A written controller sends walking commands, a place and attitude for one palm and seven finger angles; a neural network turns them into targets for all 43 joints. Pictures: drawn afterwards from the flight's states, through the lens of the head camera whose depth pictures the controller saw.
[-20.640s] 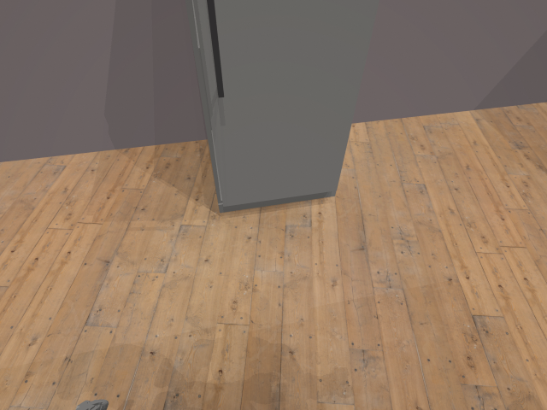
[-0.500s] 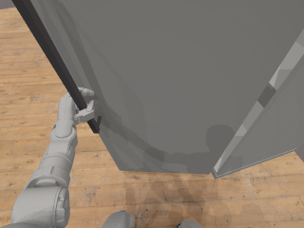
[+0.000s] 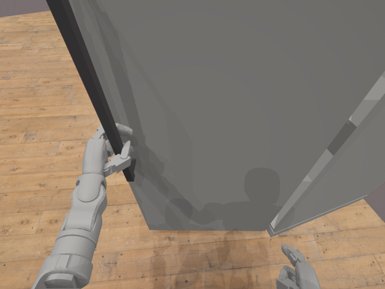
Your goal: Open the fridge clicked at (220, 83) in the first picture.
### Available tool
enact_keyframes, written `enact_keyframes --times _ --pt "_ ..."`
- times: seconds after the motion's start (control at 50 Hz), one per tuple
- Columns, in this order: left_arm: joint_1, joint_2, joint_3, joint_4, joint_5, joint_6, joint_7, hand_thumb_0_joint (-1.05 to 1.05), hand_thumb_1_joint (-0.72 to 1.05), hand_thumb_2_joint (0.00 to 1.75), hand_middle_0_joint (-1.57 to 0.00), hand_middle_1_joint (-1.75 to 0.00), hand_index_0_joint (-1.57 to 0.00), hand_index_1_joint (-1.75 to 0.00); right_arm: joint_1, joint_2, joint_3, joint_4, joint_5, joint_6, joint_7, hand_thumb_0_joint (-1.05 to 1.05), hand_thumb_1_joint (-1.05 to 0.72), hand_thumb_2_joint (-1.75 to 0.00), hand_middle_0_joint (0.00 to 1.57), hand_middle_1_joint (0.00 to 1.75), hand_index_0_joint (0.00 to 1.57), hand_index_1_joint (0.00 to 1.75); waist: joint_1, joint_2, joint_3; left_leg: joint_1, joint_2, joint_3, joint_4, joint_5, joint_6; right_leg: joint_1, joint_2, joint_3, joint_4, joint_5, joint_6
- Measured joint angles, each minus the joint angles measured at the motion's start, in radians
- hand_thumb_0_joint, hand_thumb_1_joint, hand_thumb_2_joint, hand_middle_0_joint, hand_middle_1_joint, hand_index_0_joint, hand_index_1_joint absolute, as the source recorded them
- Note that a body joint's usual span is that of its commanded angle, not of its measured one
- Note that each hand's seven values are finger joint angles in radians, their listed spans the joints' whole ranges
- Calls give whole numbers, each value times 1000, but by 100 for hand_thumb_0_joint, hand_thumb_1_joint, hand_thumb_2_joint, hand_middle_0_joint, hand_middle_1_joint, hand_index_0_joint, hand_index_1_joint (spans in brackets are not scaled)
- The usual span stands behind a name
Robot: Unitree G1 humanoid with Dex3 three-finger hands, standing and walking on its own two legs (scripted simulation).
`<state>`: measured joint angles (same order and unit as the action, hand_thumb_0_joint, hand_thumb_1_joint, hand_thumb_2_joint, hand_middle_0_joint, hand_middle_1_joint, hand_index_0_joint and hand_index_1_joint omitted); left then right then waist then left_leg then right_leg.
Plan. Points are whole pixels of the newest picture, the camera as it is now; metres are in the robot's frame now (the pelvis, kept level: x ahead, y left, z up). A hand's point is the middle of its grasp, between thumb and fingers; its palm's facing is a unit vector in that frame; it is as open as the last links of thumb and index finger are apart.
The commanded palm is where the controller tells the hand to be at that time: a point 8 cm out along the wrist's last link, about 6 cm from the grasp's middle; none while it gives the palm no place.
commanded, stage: stop walking and hold the door back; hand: left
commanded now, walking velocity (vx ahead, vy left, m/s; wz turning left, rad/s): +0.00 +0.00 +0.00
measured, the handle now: (107, 106) +0.41 +0.18 +0.16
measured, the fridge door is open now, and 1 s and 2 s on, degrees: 69 69 69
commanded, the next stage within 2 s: loosen the grip on the handle in 0.26 s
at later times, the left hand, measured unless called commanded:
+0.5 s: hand (122, 155) +0.37 +0.16 +0.07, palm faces +0.07 -0.98 -0.16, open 6.1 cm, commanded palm +0.33 +0.21 +0.06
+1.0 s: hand (116, 160) +0.37 +0.18 +0.04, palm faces +0.10 -0.98 -0.18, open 14.2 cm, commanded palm +0.33 +0.23 +0.06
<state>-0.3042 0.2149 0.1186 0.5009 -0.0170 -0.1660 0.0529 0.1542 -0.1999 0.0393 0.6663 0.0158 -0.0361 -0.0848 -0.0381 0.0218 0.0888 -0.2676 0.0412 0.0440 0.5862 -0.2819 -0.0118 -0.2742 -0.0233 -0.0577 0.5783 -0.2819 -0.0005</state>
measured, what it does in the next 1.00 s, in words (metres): stands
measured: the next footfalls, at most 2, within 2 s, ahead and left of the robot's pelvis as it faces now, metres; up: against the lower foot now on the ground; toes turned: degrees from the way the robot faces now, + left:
none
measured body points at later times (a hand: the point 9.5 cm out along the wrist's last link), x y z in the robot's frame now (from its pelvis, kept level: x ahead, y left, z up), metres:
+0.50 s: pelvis -0.01 -0.01 +0.01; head +0.00 +0.00 +0.45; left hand +0.36 +0.22 +0.08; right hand +0.09 -0.26 -0.10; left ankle +0.01 +0.12 -0.73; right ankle +0.02 -0.12 -0.73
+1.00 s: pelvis +0.01 +0.00 -0.01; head +0.04 +0.00 +0.44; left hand +0.36 +0.23 +0.06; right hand +0.11 -0.26 -0.12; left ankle +0.01 +0.12 -0.73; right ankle +0.02 -0.12 -0.73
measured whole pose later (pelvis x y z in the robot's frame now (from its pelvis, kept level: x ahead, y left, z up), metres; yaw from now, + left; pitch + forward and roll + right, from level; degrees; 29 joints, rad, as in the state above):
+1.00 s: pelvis +0.01 +0.00 -0.01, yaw -1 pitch +6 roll +0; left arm -0.26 0.27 0.16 0.51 -0.05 -0.18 -0.02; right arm 0.30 -0.25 -0.03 0.69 0.02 -0.13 0.00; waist -0.03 0.00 -0.05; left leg -0.45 0.04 0.05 0.69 -0.35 0.00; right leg -0.47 -0.02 -0.04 0.68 -0.33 0.00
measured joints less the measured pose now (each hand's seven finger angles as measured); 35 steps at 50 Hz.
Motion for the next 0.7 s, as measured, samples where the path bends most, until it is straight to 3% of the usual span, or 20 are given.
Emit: enact_keyframes --times 0.1,0.28,0.36,0.38,0.4,0.44,0.52,0.6,0.7 --pt "47 -11 -33 -25 1 -5 10 -1 73 79 -45 -140 -45 -140 -6 8 1 -38 -10 5 -7 1 -90 -90 20 30 21 30 13 -34 -38 22 -13 30 -48 2 19 8 -10 29 -40 24 20" --pt "52 -8 -68 -32 -6 -2 22 -2 74 81 -46 -140 -44 -140 28 -5 -5 -23 -7 7 -8 1 -90 -90 20 30 21 30 41 -25 -41 17 8 29 -60 16 9 19 12 26 -93 61 11" --pt "26 3 -62 21 -9 -3 20 -4 73 82 -46 -140 -45 -140 46 -17 -12 2 -3 15 -14 1 -90 -90 20 30 21 30 35 -15 -44 17 10 31 -72 27 6 17 14 28 -102 70 8" --pt "16 16 -51 17 14 10 11 -4 72 82 -46 -140 -45 -140 51 -15 -16 -7 -1 14 -14 1 -90 -90 20 30 21 30 32 -20 -28 31 6 37 -82 32 6 19 10 33 -94 69 8" --pt "-5 32 -39 36 40 17 -11 -4 70 82 -46 -140 -45 -140 62 -9 -25 -6 -5 -3 -7 1 -90 -90 20 30 21 30 30 -27 -23 38 -1 41 -98 42 6 14 4 38 -86 66 5" --pt "-46 52 -8 77 20 54 -56 -4 65 81 -46 -140 -45 -140 95 -5 -32 0 1 -37 15 1 -91 -90 20 30 20 30 17 -39 -52 12 -6 34 -107 58 4 -16 0 30 -74 65 -1" --pt "-70 78 62 106 -24 60 -80 -2 51 74 -46 -140 -45 -139 141 -23 -35 0 0 -76 58 1 -90 -90 20 30 21 30 -7 -54 -88 -48 7 27 -59 45 -6 -74 10 25 -29 52 -14" --pt "-51 80 63 98 -19 23 -69 -1 26 61 -44 -139 -45 -139 176 -65 -57 1 3 -90 82 1 -90 -90 20 30 21 30 -15 -39 -102 -106 10 16 6 16 -3 -126 10 16 28 26 -17" --pt "-44 78 57 104 -27 21 -74 0 -14 41 -41 -136 -43 -137 188 -89 -77 21 12 -81 85 1 -91 -90 20 30 20 30 -12 -33 -110 -142 8 5 44 -3 2 -159 11 13 61 8 -17"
